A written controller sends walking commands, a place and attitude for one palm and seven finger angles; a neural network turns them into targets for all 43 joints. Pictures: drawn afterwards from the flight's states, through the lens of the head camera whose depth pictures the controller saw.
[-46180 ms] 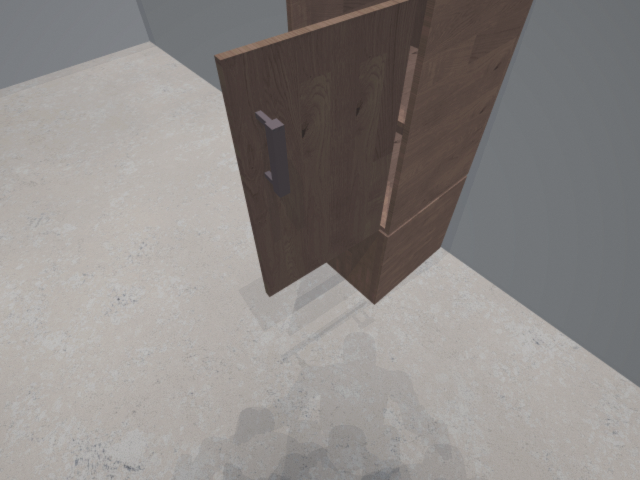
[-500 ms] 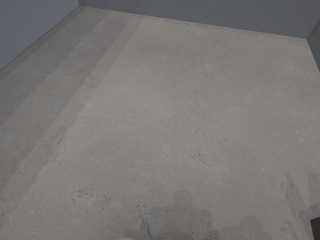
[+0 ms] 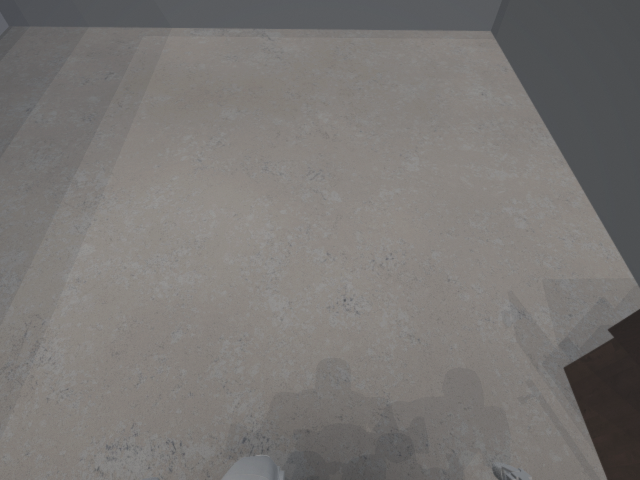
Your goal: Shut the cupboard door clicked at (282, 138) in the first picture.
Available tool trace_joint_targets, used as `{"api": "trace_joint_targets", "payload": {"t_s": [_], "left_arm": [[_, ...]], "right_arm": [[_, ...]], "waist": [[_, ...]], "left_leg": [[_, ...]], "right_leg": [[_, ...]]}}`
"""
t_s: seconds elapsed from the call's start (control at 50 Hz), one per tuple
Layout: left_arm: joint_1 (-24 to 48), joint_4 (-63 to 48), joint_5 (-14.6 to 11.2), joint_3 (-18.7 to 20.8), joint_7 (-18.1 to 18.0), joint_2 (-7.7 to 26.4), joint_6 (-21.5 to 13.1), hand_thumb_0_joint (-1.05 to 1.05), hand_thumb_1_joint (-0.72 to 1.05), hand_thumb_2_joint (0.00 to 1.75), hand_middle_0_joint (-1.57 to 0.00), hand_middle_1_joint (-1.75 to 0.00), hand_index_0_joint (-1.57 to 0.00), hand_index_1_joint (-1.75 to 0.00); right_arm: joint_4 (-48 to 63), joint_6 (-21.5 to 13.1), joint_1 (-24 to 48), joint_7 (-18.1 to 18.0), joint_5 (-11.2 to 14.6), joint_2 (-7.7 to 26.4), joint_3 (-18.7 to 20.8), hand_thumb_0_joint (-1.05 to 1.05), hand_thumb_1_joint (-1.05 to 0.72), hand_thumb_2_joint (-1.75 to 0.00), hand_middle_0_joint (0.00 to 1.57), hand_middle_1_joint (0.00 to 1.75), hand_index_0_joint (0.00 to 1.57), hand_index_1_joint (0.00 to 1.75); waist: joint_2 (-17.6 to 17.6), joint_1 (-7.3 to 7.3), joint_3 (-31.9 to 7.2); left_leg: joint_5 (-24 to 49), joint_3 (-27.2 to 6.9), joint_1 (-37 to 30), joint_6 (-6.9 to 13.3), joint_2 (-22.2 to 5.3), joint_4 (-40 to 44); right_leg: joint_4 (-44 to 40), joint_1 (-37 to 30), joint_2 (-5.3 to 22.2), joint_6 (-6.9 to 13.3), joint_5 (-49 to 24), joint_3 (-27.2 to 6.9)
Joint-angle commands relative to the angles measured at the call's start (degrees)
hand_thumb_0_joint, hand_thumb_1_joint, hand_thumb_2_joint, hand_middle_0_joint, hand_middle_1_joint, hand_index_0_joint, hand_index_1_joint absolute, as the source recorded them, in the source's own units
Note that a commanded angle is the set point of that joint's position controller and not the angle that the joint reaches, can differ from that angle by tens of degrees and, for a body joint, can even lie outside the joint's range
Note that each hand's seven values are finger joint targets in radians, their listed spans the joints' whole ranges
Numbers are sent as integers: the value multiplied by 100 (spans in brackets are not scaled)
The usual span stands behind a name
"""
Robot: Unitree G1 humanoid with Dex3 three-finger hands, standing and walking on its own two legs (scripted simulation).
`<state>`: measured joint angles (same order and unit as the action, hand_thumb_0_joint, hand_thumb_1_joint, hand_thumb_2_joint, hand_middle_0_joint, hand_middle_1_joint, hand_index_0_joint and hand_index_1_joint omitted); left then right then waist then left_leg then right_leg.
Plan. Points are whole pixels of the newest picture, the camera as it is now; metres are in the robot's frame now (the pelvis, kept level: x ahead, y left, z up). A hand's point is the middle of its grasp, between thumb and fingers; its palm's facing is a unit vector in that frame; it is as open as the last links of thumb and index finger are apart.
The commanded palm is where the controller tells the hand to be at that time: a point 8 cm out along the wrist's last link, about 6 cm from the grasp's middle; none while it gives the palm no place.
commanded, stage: turn to face it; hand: left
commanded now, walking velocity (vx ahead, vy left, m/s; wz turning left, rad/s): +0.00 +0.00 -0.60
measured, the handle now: out of the picture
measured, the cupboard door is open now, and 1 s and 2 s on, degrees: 20 20 20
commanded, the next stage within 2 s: take the last steps up to it in 1.70 s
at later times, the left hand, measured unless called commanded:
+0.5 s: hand (228, 423) +0.20 +0.15 -0.15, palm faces -0.33 -0.90 -0.29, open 7.4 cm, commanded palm none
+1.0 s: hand (241, 402) +0.23 +0.14 -0.16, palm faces -0.54 -0.81 -0.22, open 7.4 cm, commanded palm none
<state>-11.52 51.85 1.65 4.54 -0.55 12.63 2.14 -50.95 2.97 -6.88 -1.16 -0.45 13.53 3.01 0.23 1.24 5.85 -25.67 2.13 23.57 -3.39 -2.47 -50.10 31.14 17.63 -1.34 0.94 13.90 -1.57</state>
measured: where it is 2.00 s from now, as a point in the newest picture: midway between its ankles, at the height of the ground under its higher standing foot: outside the picture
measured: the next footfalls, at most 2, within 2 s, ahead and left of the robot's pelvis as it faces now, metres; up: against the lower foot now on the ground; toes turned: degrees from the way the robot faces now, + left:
left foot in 0.06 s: +0.07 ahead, +0.14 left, +0.00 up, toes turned +0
right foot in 0.42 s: +0.01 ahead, -0.13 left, +0.00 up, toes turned -21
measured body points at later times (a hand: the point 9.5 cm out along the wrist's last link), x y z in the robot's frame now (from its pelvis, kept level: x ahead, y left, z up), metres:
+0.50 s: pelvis +0.01 +0.00 -0.01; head +0.05 -0.04 +0.44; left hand +0.22 +0.20 -0.13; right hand -0.04 -0.27 -0.16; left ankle +0.02 +0.13 -0.69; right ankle -0.03 -0.11 -0.73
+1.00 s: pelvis +0.03 +0.02 +0.01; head +0.09 +0.00 +0.45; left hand +0.26 +0.18 -0.14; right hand -0.04 -0.23 -0.12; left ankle +0.11 +0.12 -0.73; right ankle -0.06 -0.08 -0.67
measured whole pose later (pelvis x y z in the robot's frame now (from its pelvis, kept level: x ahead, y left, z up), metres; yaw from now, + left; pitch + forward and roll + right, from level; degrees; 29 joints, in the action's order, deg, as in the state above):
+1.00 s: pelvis +0.03 +0.02 +0.01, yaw -37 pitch +1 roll -2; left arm -9.5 50.4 0.9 5.5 2.2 15.2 4.7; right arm -48.9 1.0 -11.5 -1.4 -1.9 11.8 0.6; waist 0.4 0.7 5.9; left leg -15.5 8.4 14.4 -0.9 -7.5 -29.8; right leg 56.7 25.6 0.6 -2.7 26.7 2.0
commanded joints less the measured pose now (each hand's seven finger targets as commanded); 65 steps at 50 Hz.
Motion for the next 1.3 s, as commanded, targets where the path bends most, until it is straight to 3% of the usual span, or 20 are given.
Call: {"api": "trace_joint_targets", "payload": {"t_s": [0.0, 0.02, 0.04, 0.06, 0.16, 0.28, 0.36, 0.38, 0.4, 0.46, 0.52, 0.72, 0.76, 0.84, 1.06, 1.08, 1.1, 1.12, 1.2, 1.28], "left_arm": [[261, -458, -19, 264, 12, 1099, -26, 0, 90, 90, -20, -30, -20, -30], [329, -548, -70, 225, 40, 926, 7, 0, 90, 90, -20, -30, -20, -30], [208, -681, -123, 158, 100, 572, 31, 0, 90, 90, -20, -30, -20, -30], [345, -818, -86, 140, 139, 625, 11, 0, 90, 90, -20, -30, -20, -30], [330, -602, -48, 153, 266, 585, 102, 0, 90, 90, -20, -30, -20, -30], [711, -725, -55, 67, 301, 439, 93, 0, 90, 90, -20, -30, -20, -30], [174, -601, -51, 106, 270, 594, 21, 0, 90, 90, -20, -30, -20, -30], [-223, -471, -24, 163, 226, 918, -36, 0, 90, 90, -20, -30, -20, -30], [-478, -395, 27, 279, 135, 1559, -126, 0, 90, 90, -20, -30, -20, -30], [-171, -454, -51, 265, -37, 1426, -85, 0, 90, 90, -20, -30, -20, -30], [293, -629, -41, 171, -38, 1133, -93, 0, 90, 90, -20, -30, -20, -30], [439, -625, -60, 234, 33, 1145, 4, 0, 90, 90, -20, -30, -20, -30], [185, -813, -133, 120, 123, 555, 48, 0, 90, 90, -20, -30, -20, -30], [350, -664, -38, 201, 266, 683, 58, 0, 90, 90, -20, -30, -20, -30], [-9, -553, -46, 121, 299, 586, 15, 0, 90, 90, -20, -30, -20, -30], [-338, -439, -20, 185, 262, 886, -25, 0, 90, 90, -20, -30, -20, -30], [-543, -379, 30, 286, 176, 1546, -122, 0, 90, 90, -20, -30, -20, -30], [-857, -294, -62, 296, 100, 1766, -112, 0, 90, 90, -20, -30, -20, -30], [201, -522, -34, 191, -22, 1184, -85, 0, 90, 90, -20, -30, -20, -30], [63, -501, -14, 184, 3, 1237, -98, 0, 90, 90, -20, -30, -20, -30]], "right_arm": [[327, -207, -685, -51, 22, 333, 66, 0, -90, -90, 20, 30, 20, 30], [278, -272, -890, -77, -18, 590, 96, 0, -90, -90, 20, 30, 20, 30], [328, -328, -977, -99, -110, 1183, 186, 0, -90, -90, 20, 30, 20, 30], [428, -296, -1057, -133, -141, 1452, 227, 0, -90, -90, 20, 30, 20, 30], [503, -343, -533, -159, -156, 951, 84, 0, -90, -90, 20, 30, 20, 30], [247, -280, -939, -92, -145, 1103, 194, 0, -90, -90, 20, 30, 20, 30], [288, -237, -677, -37, -101, 1193, 255, 0, -90, -90, 20, 30, 20, 30], [333, -230, -649, -2, -50, 1053, 247, 0, -90, -90, 20, 30, 20, 30], [590, -212, -540, 39, -22, 551, 136, 0, -90, -90, 20, 30, 20, 30], [615, -109, -177, -71, -21, 653, 97, 0, -90, -90, 20, 30, 20, 30], [413, -109, -401, -9, -44, 580, 92, 0, -90, -90, 20, 30, 20, 30], [398, -244, -917, -64, 19, 539, 97, 0, -90, -90, 20, 30, 20, 30], [436, -320, -1147, -104, -115, 1488, 238, 0, -90, -90, 20, 30, 20, 30], [610, -336, -538, -141, -168, 1067, 120, 0, -90, -90, 20, 30, 20, 30], [392, -214, -535, -33, -100, 1236, 273, 0, -90, -90, 20, 30, 20, 30], [440, -202, -495, -2, -57, 1108, 275, 0, -90, -90, 20, 30, 20, 30], [647, -182, -464, 41, -18, 616, 152, 0, -90, -90, 20, 30, 20, 30], [825, -118, -22, 12, -25, 648, 101, 0, -90, -90, 20, 30, 20, 30], [535, -139, -207, -14, -34, 701, 111, 0, -90, -90, 20, 30, 20, 30], [473, -124, -272, 7, -18, 507, 68, 0, -90, -90, 20, 30, 20, 30]], "waist": [[682, -316, -935], [178, -388, -988], [-1420, -382, -971], [-1659, -455, -828], [-949, -126, -758], [-1237, -372, -816], [-1102, -36, -898], [-411, 138, -1094], [1514, 271, -1072], [1561, 144, -810], [838, -133, -965], [702, -407, -910], [-1935, -396, -1023], [-978, -165, -685], [-1108, -53, -931], [-543, 113, -1018], [1355, 230, -1005], [1377, 472, -907], [1150, -102, -823], [722, -49, -939]], "left_leg": [[987, -36, -1033, 34, 70, 1974], [1199, -352, -1683, 149, -281, 2781], [1433, -1834, -2109, 656, -1651, 3384], [1793, -2491, -1641, 1272, -2546, 3610], [3978, -491, -1857, 1095, -1638, 2906], [3877, 105, -1872, 1025, -1763, 2645], [3074, 482, -1303, 600, -1652, 1849], [2338, 705, -734, 308, -1376, 1063], [-543, 1056, 879, -57, -494, -250], [-560, -297, 1521, -77, -415, -1819], [156, -141, 874, -170, -367, -1360], [1231, -38, -1315, -28, 28, 2282], [1748, -2229, -2129, 906, -2224, 3476], [2936, -1047, -1433, 1143, -1860, 3119], [2790, 512, -1303, 622, -1670, 1873], [2013, 661, -642, 341, -1415, 1161], [-427, 1055, 855, -53, -548, -135], [-1193, 299, 1150, -70, -285, -1121], [22, -251, 1110, -125, -440, -1479], [172, -6, 490, -152, -139, -397]], "right_leg": [[-514, -137, 1070, 589, -1474, -1481], [-136, 452, 696, 301, -868, -1211], [990, 1363, -126, -63, 779, -458], [2305, 1449, -154, -211, 2149, 16], [3325, 1481, 261, -416, 1314, 133], [1612, 614, 171, -300, 1185, 626], [-198, -638, 91, -121, -62, 775], [-810, -1469, 525, 63, -845, 236], [-1127, -2346, 1997, 650, -2565, -1724], [-1051, -1597, 1987, 1181, -2631, -1910], [-809, -1228, 1442, 931, -2811, -1115], [-284, 160, 934, 486, -1571, -1660], [1761, 1529, -320, -178, 1871, -210], [3611, 1480, 228, -349, 1507, -27], [-63, -458, 55, -157, 47, 854], [-702, -1270, 396, 3, -504, 366], [-1242, -2151, 1862, 576, -1830, -1653], [-1242, -1566, 2449, 1131, -2645, -2256], [-973, -1123, 1573, 1012, -2183, -1363], [-843, -938, 1392, 990, -2450, -1320]]}}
